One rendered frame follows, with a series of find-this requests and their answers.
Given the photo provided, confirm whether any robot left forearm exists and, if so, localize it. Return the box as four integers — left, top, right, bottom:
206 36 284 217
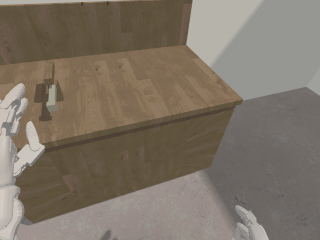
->
0 185 25 240

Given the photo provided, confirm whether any counter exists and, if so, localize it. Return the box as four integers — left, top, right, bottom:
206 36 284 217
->
0 0 243 224

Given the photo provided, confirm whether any robot right hand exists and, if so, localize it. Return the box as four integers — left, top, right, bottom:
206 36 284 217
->
232 205 269 240

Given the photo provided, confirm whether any robot left hand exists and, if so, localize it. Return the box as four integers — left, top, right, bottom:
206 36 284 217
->
0 83 45 187

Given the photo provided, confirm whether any tap lever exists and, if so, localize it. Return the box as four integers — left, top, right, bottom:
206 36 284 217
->
46 84 58 112

